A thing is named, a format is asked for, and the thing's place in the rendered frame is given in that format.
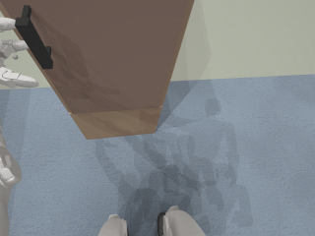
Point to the left robot thigh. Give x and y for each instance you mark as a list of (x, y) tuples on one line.
[(114, 227)]

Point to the right robot shin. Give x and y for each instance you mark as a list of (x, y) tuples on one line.
[(171, 209)]

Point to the cupboard door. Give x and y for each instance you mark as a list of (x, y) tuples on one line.
[(108, 55)]

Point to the handle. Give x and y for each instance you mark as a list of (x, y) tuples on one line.
[(29, 34)]

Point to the left robot hand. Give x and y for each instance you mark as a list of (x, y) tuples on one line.
[(7, 77)]

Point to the left robot upper arm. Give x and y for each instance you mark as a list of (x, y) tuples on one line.
[(10, 174)]

